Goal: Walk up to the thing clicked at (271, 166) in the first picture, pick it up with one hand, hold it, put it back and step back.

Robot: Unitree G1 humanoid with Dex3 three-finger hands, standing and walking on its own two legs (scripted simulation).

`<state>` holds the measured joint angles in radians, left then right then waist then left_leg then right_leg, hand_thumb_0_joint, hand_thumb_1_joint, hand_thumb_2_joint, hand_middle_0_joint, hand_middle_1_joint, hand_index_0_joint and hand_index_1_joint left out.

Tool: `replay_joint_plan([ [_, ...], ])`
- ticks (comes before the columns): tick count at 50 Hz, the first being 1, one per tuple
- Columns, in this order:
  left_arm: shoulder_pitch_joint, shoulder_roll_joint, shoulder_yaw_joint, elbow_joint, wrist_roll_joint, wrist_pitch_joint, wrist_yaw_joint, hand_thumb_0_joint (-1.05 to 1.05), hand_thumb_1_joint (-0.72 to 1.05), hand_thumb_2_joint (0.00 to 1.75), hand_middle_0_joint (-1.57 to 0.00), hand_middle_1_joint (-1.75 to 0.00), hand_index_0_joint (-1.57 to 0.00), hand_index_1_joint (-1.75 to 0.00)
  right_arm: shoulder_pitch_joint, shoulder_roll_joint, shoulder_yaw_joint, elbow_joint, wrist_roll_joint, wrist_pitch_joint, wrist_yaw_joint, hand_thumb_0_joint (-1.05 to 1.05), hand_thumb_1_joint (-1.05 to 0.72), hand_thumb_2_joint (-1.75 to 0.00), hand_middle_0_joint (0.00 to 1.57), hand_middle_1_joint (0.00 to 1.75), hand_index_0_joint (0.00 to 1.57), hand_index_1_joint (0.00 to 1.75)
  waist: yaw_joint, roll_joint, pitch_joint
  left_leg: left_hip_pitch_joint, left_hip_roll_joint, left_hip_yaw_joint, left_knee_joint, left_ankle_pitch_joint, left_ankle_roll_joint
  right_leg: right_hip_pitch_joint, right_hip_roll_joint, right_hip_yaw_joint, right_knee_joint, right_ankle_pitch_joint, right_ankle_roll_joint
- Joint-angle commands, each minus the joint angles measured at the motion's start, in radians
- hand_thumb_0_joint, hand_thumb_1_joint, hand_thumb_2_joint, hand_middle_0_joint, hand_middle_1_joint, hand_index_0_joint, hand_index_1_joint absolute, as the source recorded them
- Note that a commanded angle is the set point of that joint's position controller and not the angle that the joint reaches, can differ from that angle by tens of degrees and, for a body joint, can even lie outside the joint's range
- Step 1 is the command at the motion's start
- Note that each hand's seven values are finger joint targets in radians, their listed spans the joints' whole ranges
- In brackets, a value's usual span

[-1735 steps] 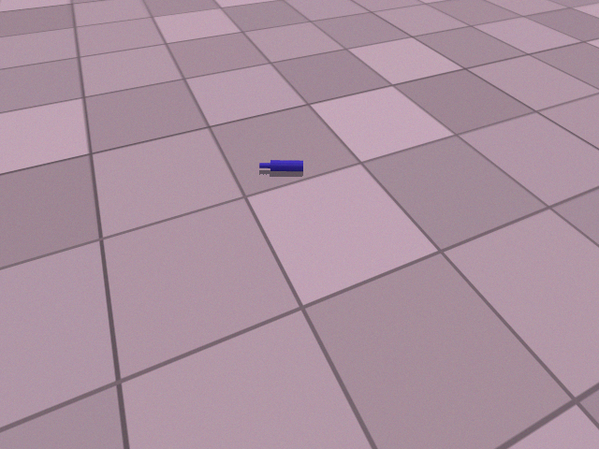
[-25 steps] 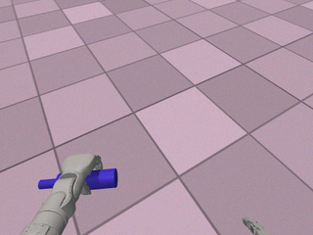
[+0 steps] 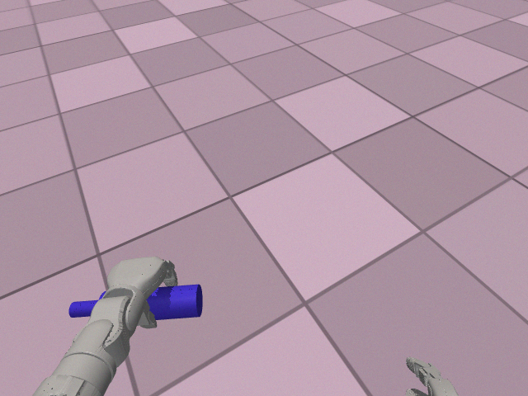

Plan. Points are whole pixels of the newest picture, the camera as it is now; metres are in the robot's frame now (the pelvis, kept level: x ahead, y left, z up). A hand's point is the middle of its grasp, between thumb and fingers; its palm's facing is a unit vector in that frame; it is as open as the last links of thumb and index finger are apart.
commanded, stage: hold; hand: left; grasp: from above
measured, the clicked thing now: (136, 305) +0.30 +0.25 -0.09
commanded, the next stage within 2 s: crouch in 0.68 s
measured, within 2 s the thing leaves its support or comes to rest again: neither
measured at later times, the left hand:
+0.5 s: hand (145, 303) +0.29 +0.22 -0.05, palm faces -0.48 -0.08 -0.88, open 8.6 cm
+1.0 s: hand (148, 299) +0.30 +0.22 -0.06, palm faces -0.48 -0.08 -0.88, open 8.6 cm
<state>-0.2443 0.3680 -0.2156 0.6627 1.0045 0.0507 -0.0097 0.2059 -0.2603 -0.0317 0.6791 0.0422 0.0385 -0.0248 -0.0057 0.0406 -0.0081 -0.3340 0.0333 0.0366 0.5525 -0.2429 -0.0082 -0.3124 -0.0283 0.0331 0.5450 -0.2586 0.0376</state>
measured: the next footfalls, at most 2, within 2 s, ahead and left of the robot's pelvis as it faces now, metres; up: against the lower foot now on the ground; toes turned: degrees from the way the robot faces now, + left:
none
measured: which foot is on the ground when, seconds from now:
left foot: down 0.00-1.00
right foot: down 0.00-1.00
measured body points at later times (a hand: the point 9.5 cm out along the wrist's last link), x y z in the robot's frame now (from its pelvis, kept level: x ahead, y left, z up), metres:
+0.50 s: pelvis +0.00 +0.00 +0.00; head +0.02 -0.02 +0.45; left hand +0.31 +0.22 +0.00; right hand +0.14 -0.26 -0.11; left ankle +0.03 +0.12 -0.73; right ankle +0.02 -0.14 -0.73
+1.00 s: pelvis +0.01 +0.00 +0.00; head +0.03 -0.01 +0.45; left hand +0.32 +0.22 -0.01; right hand +0.14 -0.26 -0.11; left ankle +0.03 +0.12 -0.73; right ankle +0.02 -0.14 -0.73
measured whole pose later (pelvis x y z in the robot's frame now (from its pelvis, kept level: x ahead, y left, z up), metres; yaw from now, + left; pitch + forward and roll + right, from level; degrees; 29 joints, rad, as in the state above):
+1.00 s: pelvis +0.01 +0.00 +0.00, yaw +0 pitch +2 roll +0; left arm -0.26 0.36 -0.20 0.72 1.02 0.02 0.01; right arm 0.21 -0.25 -0.04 0.68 0.04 0.06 -0.03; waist -0.01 0.03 0.00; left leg -0.31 0.03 0.03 0.51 -0.23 -0.01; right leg -0.29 -0.03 0.03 0.50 -0.25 0.04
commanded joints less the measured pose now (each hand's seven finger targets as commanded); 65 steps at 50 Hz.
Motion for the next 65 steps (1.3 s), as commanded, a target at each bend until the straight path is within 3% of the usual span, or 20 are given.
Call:
replay_joint_plan([
  [1,-0.436,0.226,0.11,-0.242,0.007,0.004,0.064,0.0,0.79,0.63,-1.07,-0.65,-1.11,-0.6,-0.077,-0.135,-0.043,-0.124,0.001,-0.045,-0.014,0.0,-0.9,-0.9,0.2,0.3,0.2,0.3,-0.005,0.014,-0.279,0.184,-0.037,-0.003,-0.08,0.14,0.01,0.029,0.055,-0.033,-0.094,0.117,-0.039],
  [8,-0.406,0.207,0.093,-0.235,0.001,0.006,0.042,0.0,0.78,0.63,-1.06,-0.64,-1.1,-0.6,-0.091,-0.129,-0.043,-0.124,0.004,-0.044,-0.016,0.0,-0.9,-0.9,0.2,0.3,0.2,0.3,-0.001,-0.017,-0.285,0.192,-0.041,-0.001,-0.086,0.148,0.016,0.045,0.052,-0.031,-0.106,0.125,-0.035],
  [9,-0.408,0.229,0.112,-0.24,0.006,0.008,0.042,0.0,0.79,0.64,-1.07,-0.64,-1.11,-0.6,-0.095,-0.128,-0.043,-0.124,0.004,-0.042,-0.017,0.0,-0.9,-0.9,0.2,0.3,0.2,0.3,0.006,-0.005,-0.287,0.188,-0.047,0.005,-0.086,0.162,0.018,0.056,0.048,-0.027,-0.106,0.145,-0.034],
  [11,-0.425,0.201,0.083,-0.241,0.0,0.006,0.035,0.0,0.8,0.65,-1.09,-0.63,-1.12,-0.6,-0.088,-0.125,-0.038,-0.123,0.004,-0.042,-0.018,0.0,-0.9,-0.9,0.2,0.3,0.2,0.3,-0.006,-0.015,-0.282,0.196,-0.044,0.004,-0.088,0.158,0.019,0.053,0.049,-0.028,-0.11,0.142,-0.033],
  [15,-0.394,0.234,0.116,-0.21,0.003,0.003,0.03,0.0,0.8,0.63,-1.09,-0.62,-1.12,-0.59,-0.092,-0.128,-0.041,-0.122,0.006,-0.035,-0.021,0.0,-0.9,-0.9,0.2,0.3,0.2,0.3,0.006,-0.001,-0.263,0.194,-0.041,0.0,-0.1,0.168,0.013,0.046,0.052,-0.034,-0.111,0.142,-0.039],
  [17,-0.415,0.221,0.1,-0.226,0.002,-0.005,0.027,0.0,0.8,0.63,-1.08,-0.62,-1.12,-0.59,-0.093,-0.129,-0.039,-0.128,0.007,-0.036,-0.02,0.0,-0.9,-0.9,0.2,0.3,0.2,0.3,0.0,-0.008,-0.246,0.187,-0.04,-0.003,-0.109,0.134,0.014,0.038,0.052,-0.033,-0.118,0.112,-0.041],
  [19,-0.392,0.237,0.12,-0.2,0.005,-0.008,0.032,0.0,0.79,0.63,-1.09,-0.61,-1.12,-0.58,-0.093,-0.132,-0.039,-0.13,0.005,-0.034,-0.021,0.0,-0.9,-0.9,0.2,0.3,0.2,0.3,0.004,-0.004,-0.236,0.184,-0.039,-0.005,-0.113,0.112,0.013,0.034,0.051,-0.034,-0.125,0.089,-0.042],
  [20,-0.398,0.215,0.104,-0.216,0.001,-0.013,0.033,0.0,0.79,0.63,-1.09,-0.62,-1.12,-0.58,-0.099,-0.125,-0.037,-0.132,0.004,-0.034,-0.019,0.0,-0.9,-0.9,0.2,0.3,0.2,0.3,0.004,0.006,-0.242,0.191,-0.036,-0.008,-0.116,0.104,0.011,0.033,0.053,-0.034,-0.122,0.082,-0.043],
  [26,-0.444,0.235,0.116,-0.282,0.016,-0.009,0.067,0.0,0.81,0.66,-1.11,-0.62,-1.14,-0.6,-0.083,-0.126,-0.044,-0.119,0.004,-0.033,-0.021,0.0,-0.9,-0.9,0.2,0.3,0.2,0.3,0.005,0.041,-0.326,0.238,-0.044,0.004,-0.091,0.205,0.008,0.054,0.048,-0.029,-0.107,0.177,-0.041],
  [31,-0.441,0.244,0.126,-0.232,0.015,0.008,0.088,0.0,0.83,0.65,-1.13,-0.6,-1.16,-0.57,-0.074,-0.131,-0.047,-0.102,0.005,-0.032,-0.021,0.0,-0.89,-0.9,0.2,0.3,0.2,0.3,0.002,0.019,-0.301,0.219,-0.042,0.006,-0.096,0.195,0.01,0.06,0.048,-0.032,-0.114,0.176,-0.041],
  [33,-0.445,0.212,0.099,-0.191,0.014,0.013,0.085,0.0,0.81,0.63,-1.11,-0.6,-1.14,-0.57,-0.074,-0.135,-0.048,-0.1,0.004,-0.03,-0.019,0.0,-0.89,-0.9,0.2,0.3,0.2,0.3,-0.011,-0.003,-0.276,0.222,-0.034,0.0,-0.103,0.174,0.009,0.038,0.052,-0.038,-0.118,0.154,-0.042],
  [38,-0.406,0.206,0.099,-0.177,0.001,0.011,0.057,0.0,0.8,0.66,-1.11,-0.61,-1.14,-0.59,-0.077,-0.134,-0.051,-0.108,0.004,-0.03,-0.014,0.0,-0.9,-0.9,0.2,0.3,0.2,0.3,0.008,0.0,-0.291,0.215,-0.038,-0.001,-0.101,0.2,0.01,0.072,0.048,-0.038,-0.116,0.173,-0.042],
  [39,-0.403,0.201,0.091,-0.175,0.0,0.01,0.05,0.0,0.87,0.59,-1.14,-0.64,-1.19,-0.59,-0.075,-0.132,-0.052,-0.109,0.004,-0.029,-0.014,0.0,-0.92,-0.91,0.2,0.3,0.2,0.3,0.006,-0.004,-0.286,0.216,-0.036,-0.003,-0.102,0.206,0.009,0.074,0.049,-0.041,-0.117,0.177,-0.043],
  [40,-0.431,0.216,0.098,-0.216,0.001,0.003,0.044,0.0,0.79,0.64,-1.06,-0.59,-1.11,-0.56,-0.08,-0.131,-0.052,-0.116,0.005,-0.03,-0.015,0.0,-0.87,-0.89,0.2,0.3,0.2,0.3,0.007,0.011,-0.3,0.222,-0.04,-0.001,-0.101,0.218,0.01,0.077,0.046,-0.038,-0.117,0.192,-0.043],
  [45,-0.324,0.192,0.098,-0.151,0.009,-0.015,0.045,0.0,0.8,0.66,-1.12,-0.58,-1.14,-0.56,-0.067,-0.131,-0.049,-0.12,0.005,-0.022,-0.018,0.0,-0.89,-0.9,0.2,0.3,0.2,0.3,-0.003,-0.047,-0.24,0.186,-0.042,0.002,-0.102,0.2,0.016,0.072,0.05,-0.037,-0.121,0.178,-0.042],
  [48,-0.336,0.197,0.109,-0.12,0.028,-0.039,0.078,0.0,0.78,0.67,-1.11,-0.58,-1.13,-0.56,-0.056,-0.129,-0.051,-0.117,0.001,-0.012,-0.018,0.0,-0.89,-0.9,0.2,0.3,0.2,0.3,-0.006,-0.055,-0.217,0.163,-0.046,0.001,-0.095,0.18,0.017,0.039,0.047,-0.035,-0.117,0.158,-0.041],
  [52,-0.38,0.188,0.114,-0.04,0.063,-0.07,0.167,0.0,0.79,0.7,-1.13,-0.58,-1.14,-0.57,-0.036,-0.132,-0.055,-0.1,-0.01,-0.004,-0.011,0.0,-0.89,-0.9,0.2,0.3,0.2,0.3,-0.026,-0.052,-0.216,0.124,-0.051,0.002,-0.045,0.157,0.013,-0.031,0.039,-0.032,-0.08,0.141,-0.038],
  [58,-0.521,0.159,0.099,0.121,0.128,-0.08,0.293,0.0,0.83,0.76,-1.13,-0.66,-1.15,-0.64,0.033,-0.146,-0.076,-0.033,-0.035,-0.004,0.012,0.0,-0.88,-0.89,0.2,0.3,0.2,0.3,-0.071,-0.022,-0.306,-0.023,-0.035,-0.007,0.148,0.137,0.002,-0.235,0.039,-0.041,0.097,0.131,-0.042],
  [61,-0.543,0.155,0.11,0.214,0.16,-0.1,0.347,0.0,0.8,0.77,-1.11,-0.67,-1.13,-0.65,0.067,-0.148,-0.083,-0.019,-0.052,-0.016,0.021,0.0,-0.89,-0.89,0.2,0.3,0.2,0.3,-0.079,-0.017,-0.379,-0.182,-0.037,-0.01,0.306,0.089,0.002,-0.368,0.036,-0.042,0.245,0.092,-0.046],
  [65,-0.688,0.185,0.133,0.232,0.187,-0.119,0.418,0.0,0.76,0.76,-1.06,-0.72,-1.09,-0.69,0.094,-0.163,-0.091,-0.022,-0.069,-0.03,0.024,0.0,-0.89,-0.89,0.2,0.3,0.2,0.3,-0.096,0.078,-0.518,-0.296,-0.026,-0.027,0.472,0.056,-0.002,-0.603,0.044,-0.055,0.429,0.04,-0.057],
])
